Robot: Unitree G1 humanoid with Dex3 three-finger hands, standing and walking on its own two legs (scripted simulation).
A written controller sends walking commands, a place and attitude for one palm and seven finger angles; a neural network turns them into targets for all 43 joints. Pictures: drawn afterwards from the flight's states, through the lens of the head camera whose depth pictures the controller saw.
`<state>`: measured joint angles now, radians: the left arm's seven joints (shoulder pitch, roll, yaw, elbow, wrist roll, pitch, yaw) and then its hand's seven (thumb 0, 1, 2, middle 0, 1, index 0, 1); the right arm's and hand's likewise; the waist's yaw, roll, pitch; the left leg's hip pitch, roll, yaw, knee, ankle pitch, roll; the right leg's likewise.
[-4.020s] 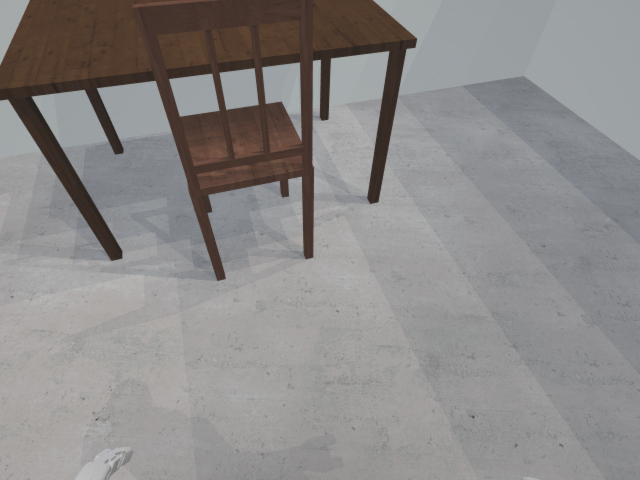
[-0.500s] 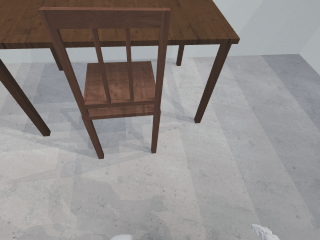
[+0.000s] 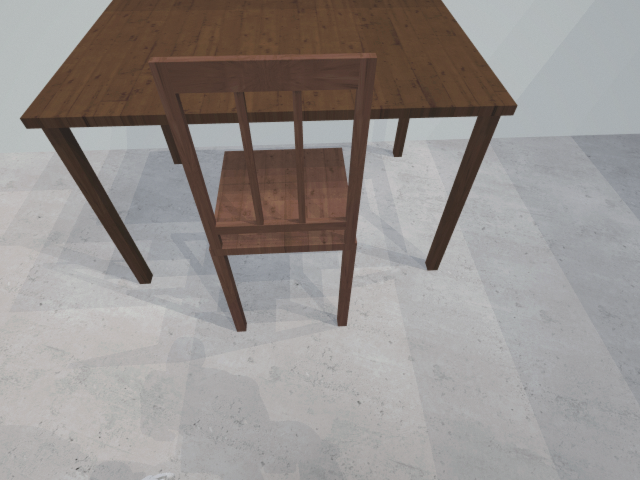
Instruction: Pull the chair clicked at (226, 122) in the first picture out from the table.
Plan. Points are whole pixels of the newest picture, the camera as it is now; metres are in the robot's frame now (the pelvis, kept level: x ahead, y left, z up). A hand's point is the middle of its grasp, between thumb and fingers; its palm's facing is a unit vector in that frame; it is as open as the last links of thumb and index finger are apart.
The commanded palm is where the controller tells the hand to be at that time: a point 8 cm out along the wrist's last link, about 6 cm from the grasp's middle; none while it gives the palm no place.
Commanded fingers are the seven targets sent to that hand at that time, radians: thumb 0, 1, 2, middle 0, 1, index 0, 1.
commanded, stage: take the last steps up to it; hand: left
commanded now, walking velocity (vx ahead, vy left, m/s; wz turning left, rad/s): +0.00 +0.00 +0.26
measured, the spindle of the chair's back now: (251, 167) +0.71 +0.16 -0.05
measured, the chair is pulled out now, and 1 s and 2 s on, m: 0.00 0.00 0.00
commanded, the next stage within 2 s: come to a stop and stand still in 0.96 s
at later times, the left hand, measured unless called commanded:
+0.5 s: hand out of the picture -0.06 +0.13 -0.16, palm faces +0.21 -0.96 -0.16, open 7.3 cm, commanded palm none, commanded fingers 0.00 0.90 0.90 -0.20 -0.30 -0.20 -0.30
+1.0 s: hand (203, 384) +0.29 +0.20 -0.17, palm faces +0.04 -0.98 -0.19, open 7.3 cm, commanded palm none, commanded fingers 0.00 0.90 0.90 -0.20 -0.30 -0.20 -0.30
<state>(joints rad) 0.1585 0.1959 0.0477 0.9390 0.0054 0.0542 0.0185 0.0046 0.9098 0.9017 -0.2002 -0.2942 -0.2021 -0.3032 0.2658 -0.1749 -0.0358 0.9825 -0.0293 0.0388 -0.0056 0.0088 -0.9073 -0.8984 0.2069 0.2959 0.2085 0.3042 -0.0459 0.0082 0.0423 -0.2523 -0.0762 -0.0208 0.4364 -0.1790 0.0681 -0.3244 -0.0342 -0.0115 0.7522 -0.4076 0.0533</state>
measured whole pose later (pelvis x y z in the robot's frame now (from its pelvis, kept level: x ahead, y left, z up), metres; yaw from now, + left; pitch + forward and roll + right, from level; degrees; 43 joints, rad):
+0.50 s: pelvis +0.05 -0.01 +0.00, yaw +6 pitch +0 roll +0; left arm 0.47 0.12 0.03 1.13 0.03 -0.04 0.00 0.00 0.91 0.90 -0.20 -0.29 -0.20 -0.30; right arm 0.21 -0.21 -0.07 1.06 -0.03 0.02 0.02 0.01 -0.91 -0.90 0.20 0.29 0.20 0.30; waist 0.05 0.02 0.02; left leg -0.42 0.09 0.06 0.78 -0.33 -0.01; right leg -0.03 -0.01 -0.11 0.31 -0.29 -0.02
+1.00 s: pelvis +0.21 +0.01 -0.01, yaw +2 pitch -1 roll +1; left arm 0.15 0.20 0.07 1.01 0.02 -0.01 -0.02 0.00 0.91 0.90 -0.20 -0.29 -0.20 -0.30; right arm 0.38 -0.14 -0.04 1.12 -0.04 -0.05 -0.03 0.00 -0.92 -0.90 0.20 0.30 0.21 0.30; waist -0.04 -0.03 0.05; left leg 0.03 0.04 0.16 0.37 -0.38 -0.03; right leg -0.49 -0.08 -0.08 0.70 -0.20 -0.03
